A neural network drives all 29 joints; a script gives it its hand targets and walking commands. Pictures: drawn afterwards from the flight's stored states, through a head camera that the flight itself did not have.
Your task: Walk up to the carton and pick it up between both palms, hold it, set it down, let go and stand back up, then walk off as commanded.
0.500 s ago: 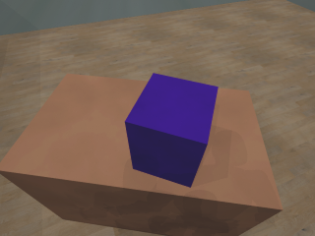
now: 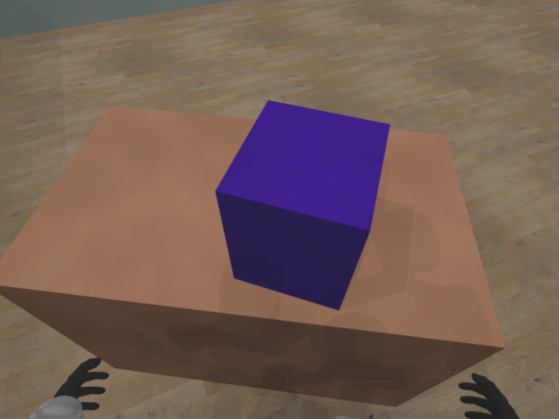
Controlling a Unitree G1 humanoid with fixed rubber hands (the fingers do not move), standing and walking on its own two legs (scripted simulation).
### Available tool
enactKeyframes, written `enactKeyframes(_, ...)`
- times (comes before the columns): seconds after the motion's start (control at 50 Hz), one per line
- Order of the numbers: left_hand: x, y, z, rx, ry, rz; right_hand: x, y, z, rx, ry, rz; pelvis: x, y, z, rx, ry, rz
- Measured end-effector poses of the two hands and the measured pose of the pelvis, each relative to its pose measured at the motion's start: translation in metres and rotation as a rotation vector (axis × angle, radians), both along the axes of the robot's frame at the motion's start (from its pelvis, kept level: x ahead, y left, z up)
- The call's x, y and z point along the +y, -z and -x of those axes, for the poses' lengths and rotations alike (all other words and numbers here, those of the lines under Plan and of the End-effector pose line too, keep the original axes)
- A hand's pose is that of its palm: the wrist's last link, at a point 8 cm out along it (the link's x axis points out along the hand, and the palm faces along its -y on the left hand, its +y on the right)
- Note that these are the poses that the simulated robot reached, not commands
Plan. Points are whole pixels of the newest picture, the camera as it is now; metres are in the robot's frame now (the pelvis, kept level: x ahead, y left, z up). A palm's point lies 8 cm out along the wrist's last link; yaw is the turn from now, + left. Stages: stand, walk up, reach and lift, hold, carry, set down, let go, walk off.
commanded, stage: reach and lift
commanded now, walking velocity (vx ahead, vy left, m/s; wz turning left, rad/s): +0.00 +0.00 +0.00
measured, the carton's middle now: (304, 208) +0.44 -0.05 +0.01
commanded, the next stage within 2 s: none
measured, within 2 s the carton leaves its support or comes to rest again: neither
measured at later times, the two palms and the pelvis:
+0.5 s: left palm (72, 412) +0.16 +0.28 -0.06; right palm out of the picture +0.12 -0.28 -0.06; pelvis +0.00 +0.01 +0.01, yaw -1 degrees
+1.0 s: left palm (83, 401) +0.17 +0.26 -0.03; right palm (459, 410) +0.15 -0.23 -0.03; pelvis +0.01 +0.01 +0.02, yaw -1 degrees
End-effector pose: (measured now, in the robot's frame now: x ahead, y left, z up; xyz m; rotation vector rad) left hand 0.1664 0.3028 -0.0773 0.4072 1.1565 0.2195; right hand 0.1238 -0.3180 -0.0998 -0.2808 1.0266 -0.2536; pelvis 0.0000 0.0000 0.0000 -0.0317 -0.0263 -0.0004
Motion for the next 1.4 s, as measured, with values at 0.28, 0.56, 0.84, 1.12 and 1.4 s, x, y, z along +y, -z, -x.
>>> enactKeyframes(0.28,-0.016,-0.015,-0.011,-0.087,0.028,0.067,0.013,-0.03,-0.01,-0.157,-0.043,0.052,0.003,-0.004,0.0,-0.072,0.007,-0.011)
enactKeyframes(0.56,-0.025,-0.023,0.002,-0.189,0.052,0.14,0.051,-0.041,-0.001,-0.269,-0.028,0.011,0.014,-0.009,0.003,-0.073,0.01,-0.001)
enactKeyframes(0.84,-0.037,-0.041,0.009,-0.311,0.047,0.218,0.079,-0.054,-0.013,-0.38,-0.001,-0.033,0.014,-0.015,-0.001,-0.1,0.018,-0.012)
enactKeyframes(1.12,-0.049,-0.056,-0.013,-0.477,0.115,0.301,0.108,-0.072,-0.032,-0.498,0.057,-0.065,0.014,-0.019,-0.01,-0.074,0.004,-0.006)
enactKeyframes(1.4,-0.05,-0.07,-0.022,-0.634,0.153,0.381,0.137,-0.084,-0.059,-0.642,0.078,-0.109,0.028,-0.017,-0.023,-0.072,-0.016,0.013)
